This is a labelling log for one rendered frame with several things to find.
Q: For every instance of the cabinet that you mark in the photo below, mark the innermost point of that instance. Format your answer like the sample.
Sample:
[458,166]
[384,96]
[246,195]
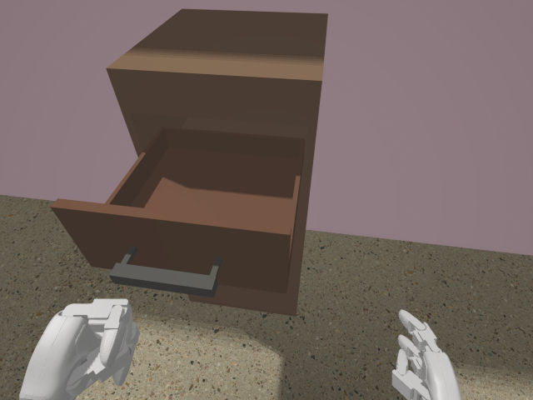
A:
[236,72]

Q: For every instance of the robot left hand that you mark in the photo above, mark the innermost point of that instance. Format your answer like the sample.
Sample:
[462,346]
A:
[100,332]

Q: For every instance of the handle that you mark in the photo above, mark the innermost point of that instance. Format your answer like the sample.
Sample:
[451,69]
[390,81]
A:
[166,280]

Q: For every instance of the robot right hand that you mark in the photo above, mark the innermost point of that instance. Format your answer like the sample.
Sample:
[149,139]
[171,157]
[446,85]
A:
[432,367]

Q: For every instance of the drawer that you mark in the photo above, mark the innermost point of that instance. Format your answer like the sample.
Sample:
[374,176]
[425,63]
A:
[194,195]

